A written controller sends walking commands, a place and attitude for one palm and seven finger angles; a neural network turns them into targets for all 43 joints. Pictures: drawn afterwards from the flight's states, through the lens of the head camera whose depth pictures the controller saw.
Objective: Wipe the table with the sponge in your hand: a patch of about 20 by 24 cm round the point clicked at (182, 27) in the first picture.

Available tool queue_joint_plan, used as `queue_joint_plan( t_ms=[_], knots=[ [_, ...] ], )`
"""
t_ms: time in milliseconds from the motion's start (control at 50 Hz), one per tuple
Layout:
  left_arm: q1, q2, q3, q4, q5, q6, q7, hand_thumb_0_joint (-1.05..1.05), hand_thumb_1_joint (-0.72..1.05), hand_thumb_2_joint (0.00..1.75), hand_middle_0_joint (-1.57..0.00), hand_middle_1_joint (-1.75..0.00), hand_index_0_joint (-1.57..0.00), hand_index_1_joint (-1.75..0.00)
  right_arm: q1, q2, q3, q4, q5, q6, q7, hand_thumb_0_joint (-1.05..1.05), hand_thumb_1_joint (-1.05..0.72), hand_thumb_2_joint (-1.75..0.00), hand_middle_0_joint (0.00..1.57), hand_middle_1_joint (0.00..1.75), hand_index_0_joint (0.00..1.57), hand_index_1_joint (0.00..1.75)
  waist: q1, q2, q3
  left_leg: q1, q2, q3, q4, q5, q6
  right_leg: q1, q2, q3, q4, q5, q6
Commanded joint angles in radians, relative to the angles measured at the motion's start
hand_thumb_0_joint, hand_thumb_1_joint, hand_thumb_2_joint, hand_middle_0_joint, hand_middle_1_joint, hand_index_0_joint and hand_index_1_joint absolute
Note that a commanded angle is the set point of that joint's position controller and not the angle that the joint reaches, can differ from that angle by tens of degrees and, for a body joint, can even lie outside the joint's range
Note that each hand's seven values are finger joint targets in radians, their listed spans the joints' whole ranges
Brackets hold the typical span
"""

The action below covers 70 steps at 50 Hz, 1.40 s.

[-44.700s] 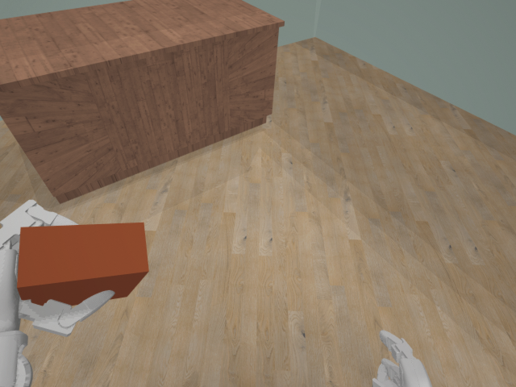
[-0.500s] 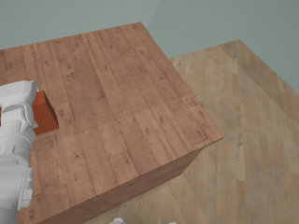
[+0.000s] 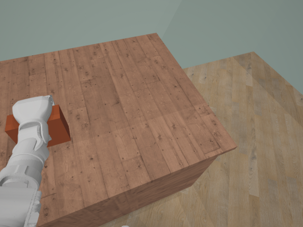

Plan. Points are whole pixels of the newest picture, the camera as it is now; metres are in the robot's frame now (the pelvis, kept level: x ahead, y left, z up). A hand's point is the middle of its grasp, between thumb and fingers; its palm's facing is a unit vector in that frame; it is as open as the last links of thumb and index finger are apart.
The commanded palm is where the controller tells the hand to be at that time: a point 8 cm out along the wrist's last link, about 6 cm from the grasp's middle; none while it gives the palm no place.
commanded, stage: wipe back along the first lane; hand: left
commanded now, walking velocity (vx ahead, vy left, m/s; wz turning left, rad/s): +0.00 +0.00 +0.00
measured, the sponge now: (43, 132) +0.38 +0.34 -0.04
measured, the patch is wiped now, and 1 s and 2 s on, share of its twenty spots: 1.00 1.00 1.00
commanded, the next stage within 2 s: lift the sponge slowly off the table in 1.18 s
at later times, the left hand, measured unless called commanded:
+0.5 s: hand (43, 136) +0.34 +0.31 +0.01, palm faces -0.06 -0.01 -1.00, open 10.1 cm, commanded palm +0.30 +0.28 +0.03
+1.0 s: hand (44, 155) +0.29 +0.29 +0.01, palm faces -0.06 -0.03 -1.00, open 10.1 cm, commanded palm +0.25 +0.27 +0.03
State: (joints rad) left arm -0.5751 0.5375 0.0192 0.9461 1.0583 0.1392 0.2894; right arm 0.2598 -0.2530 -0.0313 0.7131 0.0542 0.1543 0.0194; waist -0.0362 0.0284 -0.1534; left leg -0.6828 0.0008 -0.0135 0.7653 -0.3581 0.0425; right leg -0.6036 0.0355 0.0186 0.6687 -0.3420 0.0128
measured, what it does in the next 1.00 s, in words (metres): stands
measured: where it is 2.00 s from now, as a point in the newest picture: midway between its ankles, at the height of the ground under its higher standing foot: outside the picture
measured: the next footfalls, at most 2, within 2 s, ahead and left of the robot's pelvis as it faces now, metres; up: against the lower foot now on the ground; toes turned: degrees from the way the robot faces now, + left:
none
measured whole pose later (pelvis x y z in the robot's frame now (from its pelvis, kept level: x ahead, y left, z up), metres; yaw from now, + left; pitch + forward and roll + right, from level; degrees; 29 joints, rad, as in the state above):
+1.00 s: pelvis +0.00 -0.02 +0.01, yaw +1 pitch +9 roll -1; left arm -0.15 0.40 -0.06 0.50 1.01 0.26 0.30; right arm 0.16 -0.25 -0.01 0.65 0.07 0.13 -0.01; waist 0.04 0.04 -0.14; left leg -0.52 0.00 -0.02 0.70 -0.34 0.02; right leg -0.46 0.03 0.01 0.65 -0.35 0.00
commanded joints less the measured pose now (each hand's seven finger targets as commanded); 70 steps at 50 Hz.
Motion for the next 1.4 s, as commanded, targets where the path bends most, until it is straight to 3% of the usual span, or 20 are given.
queue_joint_plan(
  t_ms=[0, 40, 120, 160, 220, 300, 460, 500, 640, 660, 680, 820, 880, 920, 980, 1140, 1180, 1260, 1280, 1380],
  knots=[
    [-0.108, 0.125, -0.027, -0.049, 0.016, 0.003, -0.034, 0.00, 0.10, 1.30, -1.20, -1.60, -1.20, -1.60, 0.029, -0.172, -0.055, -0.094, -0.002, -0.022, -0.017, 0.00, -0.90, -0.90, 0.20, 0.30, 0.20, 0.30, 0.007, 0.021, -0.243, 0.287, 0.007, -0.031, -0.081, 0.362, -0.003, 0.037, 0.038, -0.060, -0.057, 0.267, -0.086],
    [-0.083, 0.088, -0.050, -0.069, 0.010, 0.008, -0.032, 0.00, 0.10, 1.30, -1.20, -1.60, -1.20, -1.60, 0.014, -0.164, -0.053, -0.104, 0.001, -0.020, -0.017, 0.00, -0.90, -0.90, 0.20, 0.30, 0.20, 0.30, 0.009, 0.016, -0.235, 0.287, 0.007, -0.030, -0.087, 0.349, -0.004, 0.035, 0.038, -0.061, -0.061, 0.254, -0.085],
    [-0.037, 0.106, -0.019, -0.092, -0.006, 0.018, -0.022, 0.00, 0.10, 1.30, -1.20, -1.60, -1.20, -1.60, -0.001, -0.164, -0.051, -0.113, 0.002, -0.018, -0.022, 0.00, -0.90, -0.90, 0.20, 0.30, 0.20, 0.30, 0.019, -0.017, -0.232, 0.276, 0.009, -0.036, -0.095, 0.332, -0.006, 0.057, 0.038, -0.063, -0.062, 0.244, -0.084],
    [-0.051, 0.054, -0.063, -0.111, -0.010, 0.029, -0.020, 0.00, 0.10, 1.30, -1.20, -1.60, -1.20, -1.60, -0.019, -0.159, -0.049, -0.117, 0.005, -0.019, -0.023, 0.00, -0.90, -0.90, 0.20, 0.30, 0.20, 0.30, 0.011, -0.013, -0.201, 0.274, 0.010, -0.036, -0.107, 0.292, -0.006, 0.040, 0.036, -0.066, -0.071, 0.208, -0.083],
    [-0.003, 0.101, -0.015, -0.106, -0.014, 0.043, -0.016, 0.00, 0.10, 1.30, -1.20, -1.60, -1.20, -1.60, -0.022, -0.162, -0.047, -0.118, 0.005, -0.019, -0.027, 0.00, -0.90, -0.90, 0.20, 0.30, 0.20, 0.30, 0.031, -0.030, -0.209, 0.270, 0.007, -0.038, -0.113, 0.290, -0.005, 0.071, 0.036, -0.062, -0.075, 0.212, -0.086],
    [0.017, 0.011, -0.087, -0.168, -0.017, 0.054, -0.019, 0.00, 0.10, 1.30, -1.20, -1.60, -1.20, -1.60, -0.051, -0.151, -0.046, -0.130, 0.007, -0.021, -0.026, 0.00, -0.90, -0.90, 0.20, 0.30, 0.20, 0.30, 0.031, 0.021, -0.203, 0.313, 0.009, -0.043, -0.115, 0.321, -0.011, 0.055, 0.037, -0.065, -0.072, 0.212, -0.090],
    [0.172, 0.005, -0.066, -0.238, -0.039, 0.089, -0.018, 0.00, 0.10, 1.30, -1.20, -1.60, -1.20, -1.60, -0.096, -0.146, -0.038, -0.155, 0.013, -0.024, -0.026, 0.00, -0.90, -0.90, 0.20, 0.30, 0.20, 0.30, 0.051, -0.051, -0.179, 0.287, 0.001, -0.038, -0.125, 0.313, -0.009, 0.122, 0.035, -0.057, -0.080, 0.252, -0.088],
    [0.186, -0.032, -0.095, -0.277, -0.045, 0.093, -0.021, 0.00, 0.10, 1.30, -1.20, -1.60, -1.20, -1.60, -0.110, -0.142, -0.037, -0.164, 0.013, -0.026, -0.026, 0.00, -0.90, -0.90, 0.20, 0.30, 0.20, 0.30, 0.052, -0.026, -0.165, 0.302, 0.001, -0.042, -0.126, 0.326, -0.012, 0.119, 0.036, -0.062, -0.077, 0.252, -0.089],
    [0.266, -0.024, -0.081, -0.336, -0.046, 0.117, -0.023, 0.00, 0.10, 1.30, -1.20, -1.60, -1.20, -1.60, -0.140, -0.137, -0.030, -0.176, 0.015, -0.037, -0.028, 0.00, -0.90, -0.90, 0.20, 0.30, 0.20, 0.30, 0.064, -0.044, -0.150, 0.304, -0.008, -0.036, -0.129, 0.319, -0.011, 0.150, 0.034, -0.052, -0.081, 0.279, -0.090],
    [0.271, -0.058, -0.116, -0.357, -0.052, 0.119, -0.028, 0.00, 0.10, 1.30, -1.20, -1.60, -1.20, -1.60, -0.151, -0.134, -0.026, -0.184, 0.016, -0.040, -0.029, 0.00, -0.90, -0.90, 0.20, 0.30, 0.20, 0.30, 0.059, -0.037, -0.141, 0.297, -0.010, -0.029, -0.134, 0.306, -0.010, 0.157, 0.031, -0.049, -0.085, 0.280, -0.088],
    [0.271, -0.017, -0.066, -0.360, -0.059, 0.119, -0.026, 0.00, 0.10, 1.30, -1.20, -1.60, -1.20, -1.60, -0.153, -0.137, -0.027, -0.178, 0.017, -0.041, -0.030, 0.00, -0.90, -0.90, 0.20, 0.30, 0.20, 0.30, 0.065, -0.048, -0.147, 0.298, -0.010, -0.037, -0.137, 0.310, -0.010, 0.170, 0.033, -0.041, -0.086, 0.288, -0.091],
    [0.357, -0.037, -0.083, -0.429, -0.062, 0.114, -0.032, 0.00, 0.10, 1.30, -1.20, -1.60, -1.20, -1.60, -0.171, -0.132, -0.023, -0.193, 0.014, -0.057, -0.034, 0.00, -0.90, -0.90, 0.20, 0.30, 0.20, 0.30, 0.069, -0.056, -0.144, 0.301, -0.019, -0.022, -0.126, 0.321, -0.008, 0.195, 0.028, -0.031, -0.083, 0.350, -0.085],
    [0.389, -0.001, -0.042, -0.450, -0.066, 0.115, -0.029, 0.00, 0.10, 1.30, -1.20, -1.60, -1.20, -1.60, -0.185, -0.135, -0.023, -0.193, 0.014, -0.062, -0.036, 0.00, -0.90, -0.90, 0.20, 0.30, 0.20, 0.30, 0.081, -0.049, -0.129, 0.289, -0.026, -0.024, -0.134, 0.308, -0.008, 0.213, 0.027, -0.015, -0.090, 0.353, -0.088],
    [0.377, -0.025, -0.072, -0.455, -0.060, 0.118, -0.032, 0.00, 0.10, 1.30, -1.20, -1.60, -1.20, -1.60, -0.183, -0.131, -0.023, -0.192, 0.014, -0.065, -0.039, 0.00, -0.90, -0.90, 0.20, 0.30, 0.20, 0.30, 0.069, -0.055, -0.109, 0.294, -0.026, -0.017, -0.129, 0.296, -0.005, 0.198, 0.025, -0.018, -0.094, 0.349, -0.085],
    [0.434, -0.031, -0.058, -0.492, -0.064, 0.110, -0.030, 0.00, 0.10, 1.30, -1.20, -1.60, -1.20, -1.60, -0.195, -0.129, -0.025, -0.195, 0.012, -0.074, -0.036, 0.00, -0.90, -0.90, 0.20, 0.30, 0.20, 0.30, 0.087, -0.037, -0.142, 0.306, -0.027, -0.021, -0.131, 0.317, -0.007, 0.216, 0.027, -0.010, -0.088, 0.368, -0.090],
    [0.499, -0.092, -0.113, -0.542, -0.068, 0.119, -0.029, 0.00, 0.10, 1.30, -1.20, -1.60, -1.20, -1.60, -0.216, -0.122, -0.026, -0.208, 0.011, -0.087, -0.038, 0.00, -0.90, -0.90, 0.20, 0.30, 0.20, 0.30, 0.085, -0.075, -0.114, 0.298, -0.029, -0.017, -0.134, 0.263, -0.003, 0.202, 0.026, -0.014, -0.095, 0.319, -0.083],
    [0.519, -0.064, -0.078, -0.561, -0.076, 0.121, -0.025, 0.00, 0.10, 1.30, -1.20, -1.60, -1.20, -1.60, -0.231, -0.124, -0.024, -0.208, 0.010, -0.088, -0.041, 0.00, -0.90, -0.90, 0.20, 0.30, 0.20, 0.30, 0.096, -0.071, -0.106, 0.289, -0.031, -0.022, -0.144, 0.249, -0.004, 0.215, 0.027, 0.000, -0.101, 0.307, -0.087],
    [0.492, -0.058, -0.086, -0.554, -0.073, 0.134, -0.028, 0.00, 0.10, 1.30, -1.20, -1.60, -1.20, -1.60, -0.230, -0.123, -0.020, -0.204, 0.011, -0.087, -0.051, 0.00, -0.90, -0.90, 0.20, 0.30, 0.20, 0.30, 0.085, -0.095, -0.073, 0.281, -0.033, -0.017, -0.149, 0.211, 0.000, 0.200, 0.024, 0.001, -0.114, 0.266, -0.080],
    [0.465, -0.019, -0.047, -0.563, -0.074, 0.135, -0.025, 0.00, 0.10, 1.30, -1.20, -1.60, -1.20, -1.60, -0.234, -0.129, -0.021, -0.196, 0.010, -0.084, -0.054, 0.00, -0.90, -0.90, 0.20, 0.30, 0.20, 0.30, 0.090, -0.087, -0.078, 0.280, -0.034, -0.019, -0.156, 0.202, -0.001, 0.210, 0.024, 0.010, -0.120, 0.255, -0.083],
    [0.429, 0.000, -0.039, -0.610, -0.065, 0.127, -0.030, 0.00, 0.10, 1.30, -1.20, -1.60, -1.20, -1.60, -0.247, -0.122, -0.022, -0.199, 0.008, -0.087, -0.064, 0.00, -0.90, -0.90, 0.20, 0.30, 0.20, 0.30, 0.098, -0.030, -0.104, 0.319, -0.037, -0.020, -0.166, 0.213, 0.002, 0.224, 0.024, 0.007, -0.127, 0.242, -0.085]
  ],
)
